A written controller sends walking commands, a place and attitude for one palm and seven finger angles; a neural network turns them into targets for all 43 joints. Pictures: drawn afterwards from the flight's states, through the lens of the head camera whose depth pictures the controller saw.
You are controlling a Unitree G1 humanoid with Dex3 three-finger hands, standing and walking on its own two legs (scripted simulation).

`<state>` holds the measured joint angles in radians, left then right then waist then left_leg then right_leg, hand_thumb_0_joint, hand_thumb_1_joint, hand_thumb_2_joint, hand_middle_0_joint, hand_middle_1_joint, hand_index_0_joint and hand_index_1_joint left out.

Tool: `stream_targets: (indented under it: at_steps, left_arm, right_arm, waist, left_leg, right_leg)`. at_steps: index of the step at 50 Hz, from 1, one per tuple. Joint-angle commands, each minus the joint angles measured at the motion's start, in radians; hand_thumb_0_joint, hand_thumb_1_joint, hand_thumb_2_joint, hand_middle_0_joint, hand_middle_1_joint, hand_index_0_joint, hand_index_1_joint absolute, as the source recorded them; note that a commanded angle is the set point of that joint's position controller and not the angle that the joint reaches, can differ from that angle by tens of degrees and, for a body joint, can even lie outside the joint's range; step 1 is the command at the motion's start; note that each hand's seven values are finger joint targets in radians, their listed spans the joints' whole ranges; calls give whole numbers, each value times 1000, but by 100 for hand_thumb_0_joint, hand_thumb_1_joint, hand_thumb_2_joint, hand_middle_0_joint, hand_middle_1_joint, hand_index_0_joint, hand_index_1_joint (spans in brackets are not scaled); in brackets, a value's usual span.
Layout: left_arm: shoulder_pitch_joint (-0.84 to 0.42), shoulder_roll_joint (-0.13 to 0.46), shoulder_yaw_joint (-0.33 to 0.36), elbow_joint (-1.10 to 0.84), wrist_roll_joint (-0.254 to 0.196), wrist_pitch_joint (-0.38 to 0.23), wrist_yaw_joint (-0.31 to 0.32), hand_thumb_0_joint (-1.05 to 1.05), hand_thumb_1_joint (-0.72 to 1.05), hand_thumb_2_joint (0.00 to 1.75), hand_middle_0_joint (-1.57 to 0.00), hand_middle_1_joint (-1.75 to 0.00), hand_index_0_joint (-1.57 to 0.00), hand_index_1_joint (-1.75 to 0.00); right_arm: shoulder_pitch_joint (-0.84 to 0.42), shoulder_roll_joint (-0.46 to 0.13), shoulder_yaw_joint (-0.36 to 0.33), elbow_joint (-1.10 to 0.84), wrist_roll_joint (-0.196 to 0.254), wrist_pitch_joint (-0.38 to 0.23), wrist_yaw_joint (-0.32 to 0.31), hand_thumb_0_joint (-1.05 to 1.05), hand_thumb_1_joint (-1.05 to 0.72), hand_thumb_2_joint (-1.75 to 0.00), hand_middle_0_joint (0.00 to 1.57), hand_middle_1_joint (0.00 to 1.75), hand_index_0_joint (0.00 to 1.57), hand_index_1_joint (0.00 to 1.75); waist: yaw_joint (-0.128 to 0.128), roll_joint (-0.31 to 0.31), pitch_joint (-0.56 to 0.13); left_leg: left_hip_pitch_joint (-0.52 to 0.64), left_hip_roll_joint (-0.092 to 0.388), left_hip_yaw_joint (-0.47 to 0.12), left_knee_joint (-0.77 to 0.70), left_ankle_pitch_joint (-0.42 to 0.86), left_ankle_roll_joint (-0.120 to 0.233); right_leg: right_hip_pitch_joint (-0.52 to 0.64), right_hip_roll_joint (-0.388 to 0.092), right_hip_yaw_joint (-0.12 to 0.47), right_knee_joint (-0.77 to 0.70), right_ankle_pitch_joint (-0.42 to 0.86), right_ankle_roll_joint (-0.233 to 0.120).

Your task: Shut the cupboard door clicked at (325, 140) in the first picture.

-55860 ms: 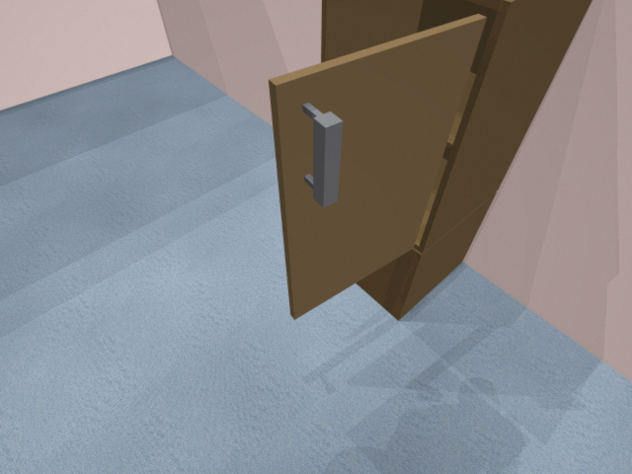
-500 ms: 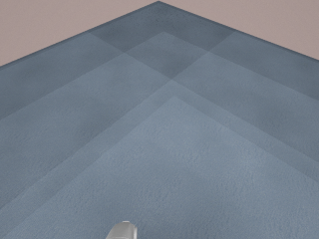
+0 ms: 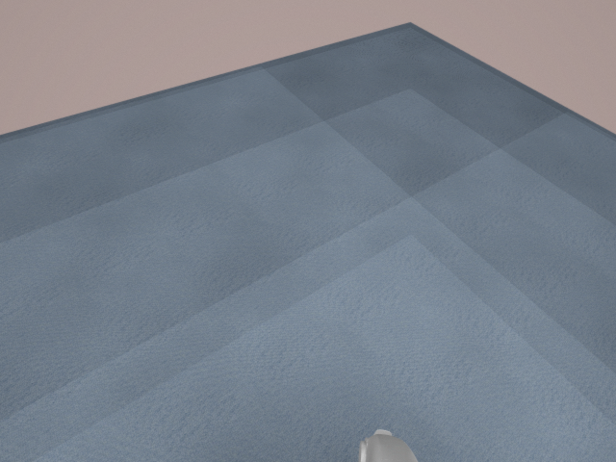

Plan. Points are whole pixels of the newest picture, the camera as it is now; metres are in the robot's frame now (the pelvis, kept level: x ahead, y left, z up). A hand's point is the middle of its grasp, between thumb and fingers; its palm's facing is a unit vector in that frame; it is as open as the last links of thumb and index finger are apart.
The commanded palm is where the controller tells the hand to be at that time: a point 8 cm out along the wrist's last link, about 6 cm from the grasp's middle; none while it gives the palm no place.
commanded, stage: turn to face it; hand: left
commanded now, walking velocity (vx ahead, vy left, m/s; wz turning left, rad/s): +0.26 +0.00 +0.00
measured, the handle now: out of the picture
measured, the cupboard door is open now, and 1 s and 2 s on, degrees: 18 18 18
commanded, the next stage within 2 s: none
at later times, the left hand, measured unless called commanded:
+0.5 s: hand (240, 379) +0.26 +0.12 -0.17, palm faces -0.09 -0.97 -0.23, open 7.2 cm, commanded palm none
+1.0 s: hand (247, 288) +0.43 +0.14 -0.17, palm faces -0.40 -0.89 -0.23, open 7.4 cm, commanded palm none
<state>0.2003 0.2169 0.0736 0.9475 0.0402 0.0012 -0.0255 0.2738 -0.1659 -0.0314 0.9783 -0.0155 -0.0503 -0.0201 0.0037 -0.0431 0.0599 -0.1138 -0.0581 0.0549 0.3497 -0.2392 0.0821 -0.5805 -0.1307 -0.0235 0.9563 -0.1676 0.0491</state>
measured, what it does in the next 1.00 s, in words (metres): walks ahead, turning right: right foot, then left foot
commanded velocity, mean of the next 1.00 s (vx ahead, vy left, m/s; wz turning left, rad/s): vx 0.01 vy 0.00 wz -0.55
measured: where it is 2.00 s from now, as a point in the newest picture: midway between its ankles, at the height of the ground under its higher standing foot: (319, 438)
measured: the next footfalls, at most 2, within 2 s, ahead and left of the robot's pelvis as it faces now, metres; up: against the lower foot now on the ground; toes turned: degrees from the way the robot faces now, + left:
right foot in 0.22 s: +0.25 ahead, -0.15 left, +0.00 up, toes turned -5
left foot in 0.70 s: +0.33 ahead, +0.07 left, +0.00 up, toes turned -15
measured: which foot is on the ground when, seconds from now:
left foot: down 0.00-0.22, up 0.24-0.68, down 0.70-1.00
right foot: up 0.00-0.20, down 0.22-0.70, up 0.72-1.00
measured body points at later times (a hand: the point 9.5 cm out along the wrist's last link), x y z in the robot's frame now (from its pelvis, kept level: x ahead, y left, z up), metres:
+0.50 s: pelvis +0.19 -0.06 +0.00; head +0.23 -0.07 +0.44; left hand +0.27 +0.17 -0.15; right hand +0.22 -0.30 -0.16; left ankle +0.22 +0.09 -0.68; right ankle +0.21 -0.14 -0.74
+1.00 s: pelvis +0.26 -0.03 +0.00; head +0.30 -0.02 +0.44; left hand +0.45 +0.18 -0.15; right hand +0.22 -0.29 -0.13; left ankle +0.29 +0.08 -0.74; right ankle +0.19 -0.16 -0.69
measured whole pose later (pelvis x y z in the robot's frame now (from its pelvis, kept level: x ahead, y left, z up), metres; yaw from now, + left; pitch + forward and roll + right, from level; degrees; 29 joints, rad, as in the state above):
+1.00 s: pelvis +0.26 -0.03 +0.00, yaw -27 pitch +0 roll -2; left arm 0.18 0.28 0.10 0.89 0.03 0.08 -0.04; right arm 0.20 -0.20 -0.02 0.88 -0.03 0.01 -0.03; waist 0.01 -0.01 0.08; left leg -0.20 0.13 0.18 0.50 -0.29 -0.01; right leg -0.42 -0.04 -0.05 0.89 -0.43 0.06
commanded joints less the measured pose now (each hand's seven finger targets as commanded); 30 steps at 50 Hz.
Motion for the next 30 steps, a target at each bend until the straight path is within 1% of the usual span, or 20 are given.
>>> stream_targets:
  at_steps: [1,5,6,7,8,9,10,11,12,13,14,15,16,17,18,20,22,26,28,30]
  left_arm:
    - [-74,35,-1,-67,-13,-17,1,0,90,90,-20,-30,-20,-30]
    - [-145,29,-7,-86,-17,-25,3,0,90,90,-20,-30,-20,-30]
    - [-134,25,-7,-81,-19,-23,5,0,90,90,-20,-30,-20,-30]
    - [-109,28,-8,-74,-20,-24,9,0,90,90,-20,-30,-20,-30]
    - [-58,31,-8,-57,-20,-28,12,0,90,90,-20,-30,-20,-30]
    - [41,43,-3,-24,-18,-33,16,0,90,90,-20,-30,-20,-30]
    - [179,75,8,17,-15,-42,21,0,90,90,-20,-30,-20,-30]
    - [296,148,27,53,-6,-55,33,0,90,90,-20,-30,-20,-30]
    - [322,202,34,62,-22,-56,36,0,90,90,-20,-30,-20,-30]
    - [245,186,33,35,-29,-46,43,0,90,90,-20,-30,-20,-30]
    - [145,145,26,6,-27,-32,50,0,90,90,-20,-30,-20,-30]
    - [87,112,20,-10,-29,-30,54,0,90,90,-20,-30,-20,-30]
    - [50,104,18,-18,-25,-32,55,0,90,90,-20,-30,-20,-30]
    - [21,99,19,-24,-21,-32,55,0,90,90,-20,-30,-20,-30]
    - [19,95,20,-23,-20,-33,51,0,90,90,-20,-30,-20,-30]
    - [38,85,27,-18,-18,-31,47,0,90,90,-20,-30,-20,-30]
    - [52,98,30,-15,-17,-28,45,0,90,90,-20,-30,-20,-30]
    - [60,130,42,-32,-15,-17,39,0,90,90,-20,-30,-20,-30]
    - [63,145,48,-42,-14,-11,39,0,90,90,-20,-30,-20,-30]
    - [56,157,54,-53,-15,-3,38,0,90,90,-20,-30,-20,-30]
  right_arm:
    - [113,-139,-29,12,-2,-23,-8,0,-90,-90,20,30,20,30]
    - [167,-135,-27,58,-9,-17,-15,0,-90,-90,20,30,20,30]
    - [165,-141,-28,65,-11,-14,-18,0,-90,-90,20,30,20,30]
    - [164,-140,-30,76,-13,-10,-21,0,-90,-90,20,30,20,30]
    - [165,-143,-28,83,-12,-8,-25,0,-90,-90,20,30,20,30]
    - [160,-146,-28,89,-8,-7,-26,0,-90,-90,20,30,20,30]
    - [139,-152,-28,85,3,-9,-23,0,-90,-90,20,30,20,30]
    - [169,-120,-30,74,16,-12,-16,0,-90,-90,20,30,20,30]
    - [210,-92,-29,60,26,-9,-19,0,-90,-90,20,30,20,30]
    - [169,-103,-26,57,20,2,-22,0,-90,-90,20,30,20,30]
    - [102,-100,-29,42,16,11,-20,0,-90,-90,20,30,20,30]
    - [56,-89,-23,35,9,23,-16,0,-90,-90,20,30,20,30]
    - [59,-67,-19,32,5,36,-12,0,-90,-90,20,30,20,30]
    - [85,-48,-19,35,1,49,-9,0,-90,-90,20,30,20,30]
    - [98,-42,-17,36,-4,61,-7,0,-90,-90,20,30,20,30]
    - [69,-50,-23,13,-9,69,-6,0,-90,-90,20,30,20,30]
    - [37,-55,-29,-12,-6,70,-5,0,-90,-90,20,30,20,30]
    - [-63,-82,-33,-76,0,66,-4,0,-90,-90,20,30,20,30]
    - [-99,-85,-33,-100,6,59,-7,0,-90,-90,20,30,20,30]
    - [-105,-93,-32,-117,11,53,-10,0,-90,-90,20,30,20,30]
  waist:
    - [-29,118,39]
    - [-50,129,53]
    - [-42,146,59]
    - [-30,158,58]
    - [-7,143,33]
    - [39,117,-14]
    - [101,74,-89]
    - [122,-92,-205]
    - [88,-225,-274]
    - [79,-229,-260]
    - [56,-104,-143]
    - [29,6,-96]
    - [-1,25,-94]
    - [-26,13,-97]
    - [-35,-4,-109]
    - [-27,-41,-112]
    - [-23,-60,-130]
    - [-7,-75,-116]
    - [2,-75,-113]
    - [2,-104,-121]
  left_leg:
    - [64,281,-173,-165,313,124]
    - [111,280,-145,-92,503,102]
    - [113,288,-126,-71,557,92]
    - [127,297,-107,-33,631,79]
    - [126,296,-91,34,723,60]
    - [111,279,-67,142,782,32]
    - [29,238,-28,310,711,-3]
    - [-166,103,40,604,382,-46]
    - [-318,-13,39,894,-378,-87]
    - [-350,48,-81,960,-378,-83]
    - [-398,82,-84,969,-315,-88]
    - [-389,117,-91,922,-254,-96]
    - [-355,126,-81,863,-226,-105]
    - [-329,130,-67,819,-200,-112]
    - [-324,127,-56,789,-168,-121]
    - [-351,118,-53,726,-134,-133]
    - [-385,114,-56,686,-122,-139]
    - [-394,99,-61,563,-135,-150]
    - [-353,85,-61,480,-154,-149]
    - [-283,66,-63,380,-138,-146]
  right_leg:
    - [-46,6,11,-140,80,-18]
    - [30,49,-11,-274,67,-57]
    - [63,63,-19,-291,54,-71]
    - [101,77,-25,-316,38,-85]
    - [187,100,-35,-351,45,-100]
    - [319,130,-55,-400,92,-112]
    - [518,119,-25,-451,226,-126]
    - [746,-61,209,-432,586,-215]
    - [822,-289,479,-532,891,-343]
    - [715,-266,519,-586,726,-366]
    - [593,-222,446,-623,559,-348]
    - [484,-176,357,-635,504,-321]
    - [402,-147,293,-647,467,-294]
    - [356,-123,256,-659,413,-272]
    - [331,-99,232,-668,370,-254]
    - [334,-70,251,-669,334,-240]
    - [377,-65,284,-658,316,-237]
    - [398,-63,346,-636,298,-244]
    - [399,-68,383,-612,330,-247]
    - [393,-52,401,-577,360,-231]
